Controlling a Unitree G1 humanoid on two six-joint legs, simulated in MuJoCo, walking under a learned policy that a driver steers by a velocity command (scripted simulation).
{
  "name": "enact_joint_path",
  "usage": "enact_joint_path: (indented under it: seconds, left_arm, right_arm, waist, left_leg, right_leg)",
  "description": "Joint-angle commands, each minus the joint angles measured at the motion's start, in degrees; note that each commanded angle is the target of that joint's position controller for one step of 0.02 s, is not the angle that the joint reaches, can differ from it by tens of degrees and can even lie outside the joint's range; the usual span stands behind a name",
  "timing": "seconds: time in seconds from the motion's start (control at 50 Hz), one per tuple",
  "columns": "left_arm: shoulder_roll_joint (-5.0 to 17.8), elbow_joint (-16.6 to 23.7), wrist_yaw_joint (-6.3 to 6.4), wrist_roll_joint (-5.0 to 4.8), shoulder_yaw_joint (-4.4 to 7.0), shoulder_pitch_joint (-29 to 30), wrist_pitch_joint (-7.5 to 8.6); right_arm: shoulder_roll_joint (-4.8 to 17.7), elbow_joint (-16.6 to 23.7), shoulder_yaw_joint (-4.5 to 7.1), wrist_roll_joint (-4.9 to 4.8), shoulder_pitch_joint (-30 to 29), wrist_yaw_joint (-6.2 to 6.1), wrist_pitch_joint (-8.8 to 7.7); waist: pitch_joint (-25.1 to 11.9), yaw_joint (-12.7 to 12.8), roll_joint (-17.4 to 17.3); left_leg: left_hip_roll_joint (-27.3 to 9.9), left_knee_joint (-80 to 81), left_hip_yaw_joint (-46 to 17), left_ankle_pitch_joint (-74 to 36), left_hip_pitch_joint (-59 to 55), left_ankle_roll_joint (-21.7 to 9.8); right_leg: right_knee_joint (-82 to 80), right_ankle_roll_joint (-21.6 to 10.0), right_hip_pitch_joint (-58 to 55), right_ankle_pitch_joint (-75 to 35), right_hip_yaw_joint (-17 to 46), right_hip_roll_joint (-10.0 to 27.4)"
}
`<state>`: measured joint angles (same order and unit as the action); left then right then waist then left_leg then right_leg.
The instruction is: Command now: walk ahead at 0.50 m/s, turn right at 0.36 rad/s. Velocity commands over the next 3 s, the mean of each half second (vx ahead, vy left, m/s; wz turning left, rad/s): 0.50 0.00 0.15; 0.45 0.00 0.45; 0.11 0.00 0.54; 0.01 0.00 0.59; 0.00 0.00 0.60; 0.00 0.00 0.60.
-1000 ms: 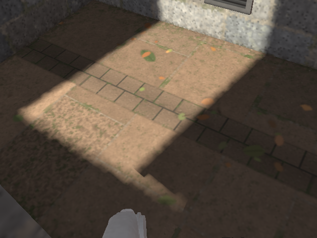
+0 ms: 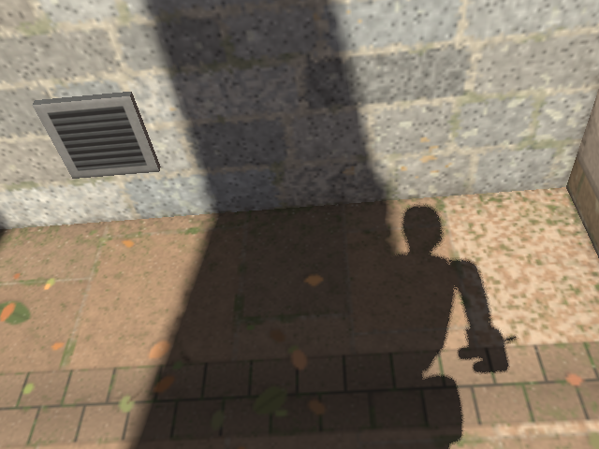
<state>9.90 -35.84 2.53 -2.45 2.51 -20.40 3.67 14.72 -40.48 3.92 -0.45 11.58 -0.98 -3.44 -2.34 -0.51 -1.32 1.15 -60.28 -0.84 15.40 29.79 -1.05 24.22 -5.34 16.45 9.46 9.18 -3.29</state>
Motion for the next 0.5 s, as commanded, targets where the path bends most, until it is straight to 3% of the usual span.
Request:
enact_joint_path:
  seconds: [0.02, 0.04, 0.06, 0.18, 0.2, 0.24, 0.26, 0.28, 0.3, 0.34, 0.38, 0.4, 0.42, 0.44, 0.46, 0.48, 0.5]
  left_arm:
    - [9.91, 3.03, -0.70, 0.62, 2.77, -3.08, 2.03]
    - [10.50, 2.78, -0.93, 0.81, 2.82, -2.84, 2.27]
    - [10.30, 2.42, -1.67, 2.04, 2.26, -2.18, 2.66]
    - [11.60, 1.33, -3.85, 1.89, 2.10, 1.00, 3.25]
    - [11.95, 1.03, -4.22, 2.19, 2.29, 1.33, 3.32]
    - [12.09, 0.29, -4.73, 1.69, 2.55, 1.92, 3.19]
    - [12.87, 0.11, -4.95, 1.69, 2.72, 2.26, 3.31]
    - [11.89, -0.68, -6.01, 0.44, 2.61, 1.53, 2.26]
    - [11.38, -0.79, -6.39, 0.21, 2.67, 1.79, 1.35]
    - [12.69, -0.71, -6.96, 0.00, 3.21, 1.30, 0.81]
    - [14.98, 0.07, -6.60, 0.15, 3.74, 2.31, 0.49]
    - [14.98, 0.28, -6.16, 0.08, 3.73, 4.04, 0.69]
    - [13.49, 0.49, -5.52, 1.19, 3.33, 4.65, 0.39]
    - [11.03, 2.26, -4.50, 2.80, 2.41, 5.06, 0.61]
    - [2.53, 3.54, -4.30, 4.94, -0.16, 1.50, 1.41]
    - [4.02, 2.96, -4.30, 2.29, -0.25, -6.76, 2.33]
    - [11.01, 3.77, -4.39, -0.49, 1.13, 0.90, 3.10]
  right_arm:
    - [2.95, 4.66, 0.71, -0.24, -7.28, 0.70, -2.68]
    - [2.85, 4.56, 0.65, -0.09, -7.22, 0.76, -3.03]
    - [3.24, 3.81, 0.57, 0.38, -5.49, 0.69, -2.91]
    - [3.40, 3.92, 0.34, -0.23, -6.91, 1.42, -2.63]
    - [3.91, 3.96, 0.45, -0.78, -6.97, 1.38, -2.50]
    - [4.44, 4.31, 0.66, -1.29, -7.25, 1.72, -2.23]
    - [3.98, 4.35, 0.20, -1.01, -8.14, 2.16, -2.09]
    - [0.99, 4.04, -1.23, -0.66, -7.79, 3.68, -1.81]
    - [0.17, 4.22, -1.73, -1.15, -8.42, 4.41, -1.67]
    - [1.11, 4.47, -1.80, -1.36, -9.34, 5.10, -1.31]
    - [4.25, 4.06, -1.04, -1.69, -7.82, 4.32, -0.94]
    - [5.86, 2.11, 0.03, -1.22, -2.10, 3.95, -0.43]
    - [8.83, -1.38, 1.62, -0.75, 8.08, 3.41, -0.08]
    - [12.32, -3.63, 2.74, -0.59, 18.02, 3.10, -0.15]
    - [16.26, -2.37, 1.76, -0.48, 17.71, 3.05, -0.15]
    - [15.61, 1.46, 1.39, 0.09, 14.10, 3.45, -1.16]
    - [11.74, 1.17, 1.46, -0.44, 12.85, 3.31, -1.21]
  waist:
    - [2.38, 3.39, 9.68]
    - [3.43, 3.22, 9.66]
    - [2.11, 2.96, 8.53]
    - [5.58, 4.06, 8.46]
    - [6.41, 4.13, 8.52]
    - [7.90, 3.93, 9.01]
    - [7.87, 4.42, 8.66]
    - [4.41, 4.83, 10.97]
    - [4.74, 5.16, 10.07]
    - [6.05, 5.26, 8.29]
    - [7.88, 3.36, 7.70]
    - [5.41, -0.51, 9.03]
    - [-0.79, -5.21, 6.23]
    - [-6.64, -9.45, 0.17]
    - [-7.50, -4.12, -18.49]
    - [-14.49, -1.16, -21.90]
    - [-6.30, -4.73, -12.29]
  left_leg:
    - [-3.15, 5.19, -1.85, -4.22, 14.98, -1.23]
    - [-3.80, 5.27, -2.15, -5.60, 16.16, -1.23]
    - [-4.28, 4.11, -2.22, -6.55, 16.90, -1.21]
    - [-7.67, 7.55, -1.44, -11.87, 18.64, -0.30]
    - [-7.86, 8.55, -1.29, -11.91, 18.46, -0.33]
    - [-8.20, 12.33, -1.10, -11.75, 16.75, -0.70]
    - [-8.28, 13.06, 0.14, -12.43, 15.07, -0.72]
    - [-8.36, 14.19, 0.92, -10.66, 11.49, -2.44]
    - [-7.80, 16.18, 1.93, -10.25, 8.18, -3.99]
    - [-6.43, 19.53, 4.34, -9.50, 2.40, -4.90]
    - [-5.33, 25.60, 3.83, -11.66, -2.44, -4.83]
    - [-2.85, 28.13, 5.54, -12.13, -8.93, -5.68]
    - [0.52, 27.64, 7.97, -10.91, -20.83, -6.57]
    - [-3.36, 24.98, 0.89, -9.17, -35.45, -7.90]
    - [-15.08, 28.57, -20.35, -7.52, -40.15, -12.52]
    - [-22.65, 44.67, -47.66, 12.82, -44.40, -21.91]
    - [-21.26, 49.91, -46.14, 27.11, -39.94, -19.20]
  right_leg:
    - [-14.71, -9.31, -12.85, 20.28, 21.06, 15.72]
    - [-15.27, -9.88, -11.81, 19.58, 21.12, 16.01]
    - [-14.48, -10.26, -13.86, 18.99, 21.22, 16.53]
    - [-17.00, -10.00, -12.22, 15.16, 14.06, 17.34]
    - [-17.47, -9.97, -12.30, 14.41, 12.58, 17.60]
    - [-17.99, -9.24, -12.26, 11.99, 8.99, 17.20]
    - [-18.63, -8.76, -12.26, 10.49, 6.83, 17.64]
    - [-17.01, -8.10, -13.74, 10.00, 3.28, 16.42]
    - [-15.92, -7.39, -12.91, 7.83, 0.71, 15.17]
    - [-15.52, -7.00, -10.81, 5.90, -0.69, 15.70]
    - [-13.46, -5.59, -11.29, -2.86, -1.02, 17.17]
    - [-7.62, -3.87, -12.20, -16.87, -3.08, 16.22]
    - [6.15, -1.68, -10.45, -29.13, -7.70, 12.58]
    - [24.94, 2.06, 0.68, -22.51, -10.83, 9.31]
    - [49.09, 6.60, 15.94, 23.55, -10.73, 0.98]
    - [61.00, 7.60, 26.66, 22.92, -2.72, -1.76]
    - [62.92, 6.04, 34.04, 15.75, -1.87, 2.59]
